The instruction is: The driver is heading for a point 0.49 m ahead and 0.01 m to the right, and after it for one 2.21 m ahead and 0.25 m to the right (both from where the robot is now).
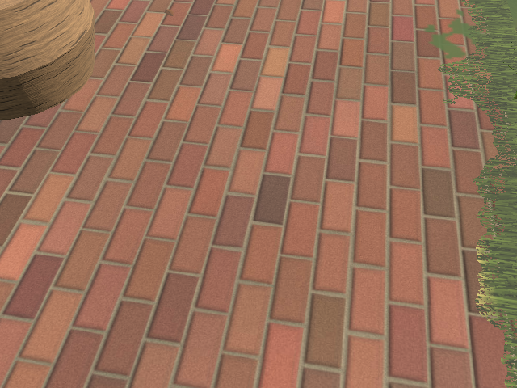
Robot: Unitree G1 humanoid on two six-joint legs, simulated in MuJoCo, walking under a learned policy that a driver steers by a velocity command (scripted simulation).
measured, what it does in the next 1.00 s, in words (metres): walks ahead, turning right: left foot, then right foot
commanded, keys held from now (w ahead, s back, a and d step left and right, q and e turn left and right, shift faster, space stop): w+e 0.08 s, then e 0.18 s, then no key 0.52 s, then w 0.22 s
